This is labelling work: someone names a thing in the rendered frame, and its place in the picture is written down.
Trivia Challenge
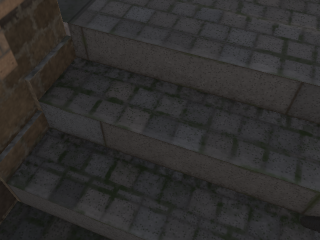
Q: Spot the right robot hand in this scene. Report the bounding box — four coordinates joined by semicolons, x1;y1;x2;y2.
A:
300;216;320;233

